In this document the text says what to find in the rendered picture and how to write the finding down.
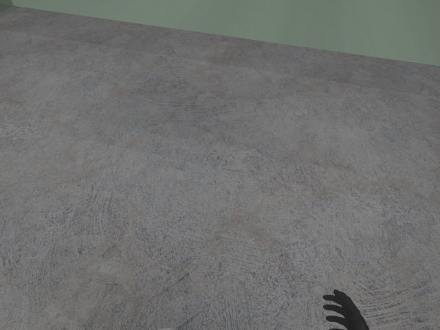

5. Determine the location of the right robot hand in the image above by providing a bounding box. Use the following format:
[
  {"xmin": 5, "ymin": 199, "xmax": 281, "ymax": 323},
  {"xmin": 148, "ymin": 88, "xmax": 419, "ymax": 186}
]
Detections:
[{"xmin": 323, "ymin": 289, "xmax": 370, "ymax": 330}]

